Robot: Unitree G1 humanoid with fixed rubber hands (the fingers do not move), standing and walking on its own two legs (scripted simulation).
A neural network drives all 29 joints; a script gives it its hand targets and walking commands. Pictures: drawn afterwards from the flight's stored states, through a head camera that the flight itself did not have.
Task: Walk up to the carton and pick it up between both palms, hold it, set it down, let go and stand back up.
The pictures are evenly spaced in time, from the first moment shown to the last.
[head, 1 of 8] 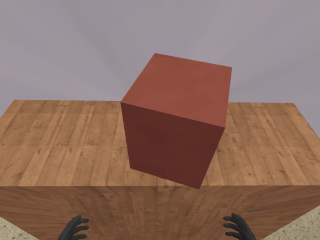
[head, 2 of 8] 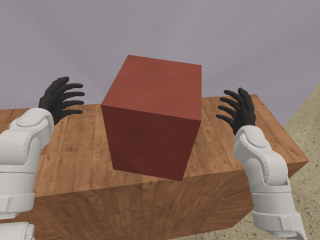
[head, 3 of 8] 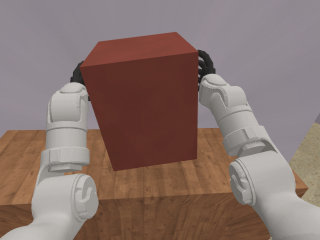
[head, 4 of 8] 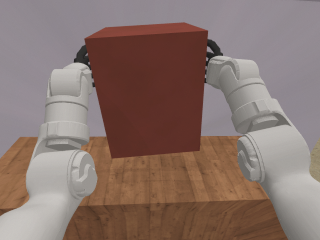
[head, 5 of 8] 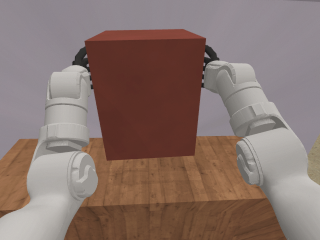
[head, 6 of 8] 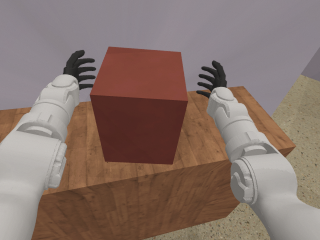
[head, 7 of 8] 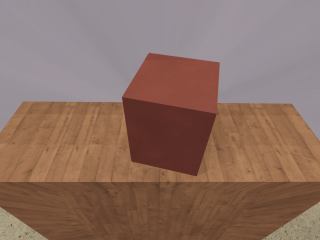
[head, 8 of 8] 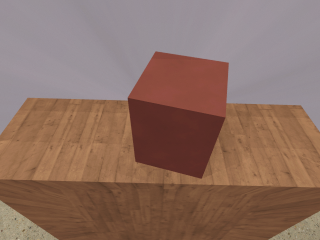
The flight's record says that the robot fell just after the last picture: no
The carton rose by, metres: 0.25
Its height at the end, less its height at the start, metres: +0.00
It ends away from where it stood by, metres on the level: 0.03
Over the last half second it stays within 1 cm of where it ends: yes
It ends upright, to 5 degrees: yes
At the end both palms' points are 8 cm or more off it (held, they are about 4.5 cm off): yes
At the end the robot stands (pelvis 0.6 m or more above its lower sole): yes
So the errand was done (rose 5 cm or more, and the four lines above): yes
